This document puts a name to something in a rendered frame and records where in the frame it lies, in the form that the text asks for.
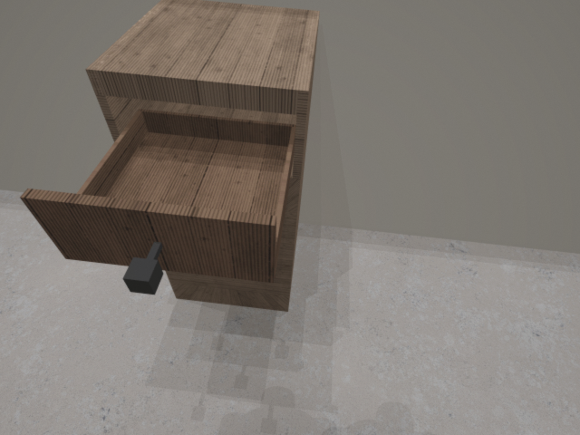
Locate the handle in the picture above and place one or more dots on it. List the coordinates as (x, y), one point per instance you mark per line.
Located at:
(144, 274)

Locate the cabinet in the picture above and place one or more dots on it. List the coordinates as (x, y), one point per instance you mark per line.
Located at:
(248, 62)

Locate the drawer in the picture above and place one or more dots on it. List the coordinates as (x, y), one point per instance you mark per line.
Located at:
(212, 190)

